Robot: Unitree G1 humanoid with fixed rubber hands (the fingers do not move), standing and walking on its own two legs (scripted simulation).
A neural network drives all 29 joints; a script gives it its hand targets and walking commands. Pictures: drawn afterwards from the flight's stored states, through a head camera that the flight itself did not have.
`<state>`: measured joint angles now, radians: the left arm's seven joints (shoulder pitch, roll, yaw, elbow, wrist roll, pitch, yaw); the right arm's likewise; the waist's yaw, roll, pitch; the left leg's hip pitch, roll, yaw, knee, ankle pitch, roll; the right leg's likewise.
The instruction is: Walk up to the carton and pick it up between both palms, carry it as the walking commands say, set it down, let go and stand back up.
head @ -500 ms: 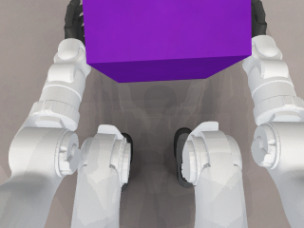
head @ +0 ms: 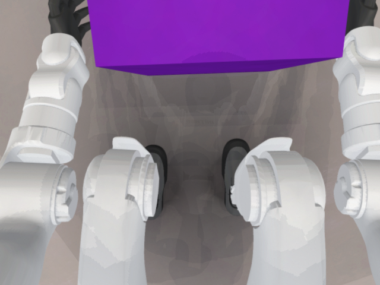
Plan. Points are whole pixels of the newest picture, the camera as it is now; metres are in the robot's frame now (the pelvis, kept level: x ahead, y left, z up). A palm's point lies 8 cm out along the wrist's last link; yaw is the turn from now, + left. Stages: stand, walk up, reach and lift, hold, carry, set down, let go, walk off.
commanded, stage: set down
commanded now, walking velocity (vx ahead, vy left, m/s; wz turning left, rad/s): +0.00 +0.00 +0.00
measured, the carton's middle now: (209, 11) +0.53 -0.04 -0.22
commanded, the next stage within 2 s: let go in 1.38 s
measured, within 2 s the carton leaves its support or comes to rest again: neither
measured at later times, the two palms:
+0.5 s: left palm (24, 12) +0.51 +0.19 -0.09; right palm out of the picture +0.51 -0.28 -0.08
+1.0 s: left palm out of the picture +0.52 +0.18 +0.07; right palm out of the picture +0.50 -0.30 +0.08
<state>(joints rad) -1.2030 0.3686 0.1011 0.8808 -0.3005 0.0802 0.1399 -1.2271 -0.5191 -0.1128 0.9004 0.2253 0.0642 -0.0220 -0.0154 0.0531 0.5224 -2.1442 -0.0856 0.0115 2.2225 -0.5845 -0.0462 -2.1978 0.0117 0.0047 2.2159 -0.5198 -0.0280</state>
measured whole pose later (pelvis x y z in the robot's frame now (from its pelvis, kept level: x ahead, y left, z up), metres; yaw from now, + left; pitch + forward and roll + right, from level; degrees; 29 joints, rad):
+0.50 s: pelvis +0.01 +0.01 +0.06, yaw -1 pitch +27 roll +2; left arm -1.11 0.33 0.20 0.62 -0.21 0.22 0.14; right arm -1.17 -0.59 -0.16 0.72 0.23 0.21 0.06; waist 0.00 0.02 0.52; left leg -1.92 -0.05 0.03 2.07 -0.62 -0.01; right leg -1.98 0.02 0.03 2.06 -0.55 -0.01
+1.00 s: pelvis -0.01 -0.01 +0.18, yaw -2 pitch +25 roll +4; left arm -1.10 0.35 0.27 0.49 -0.19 0.38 0.09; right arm -1.17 -0.59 -0.17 0.58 0.20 0.37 0.10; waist -0.01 0.00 0.50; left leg -1.57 -0.04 0.02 1.60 -0.48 -0.03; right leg -1.64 0.04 0.04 1.62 -0.43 -0.03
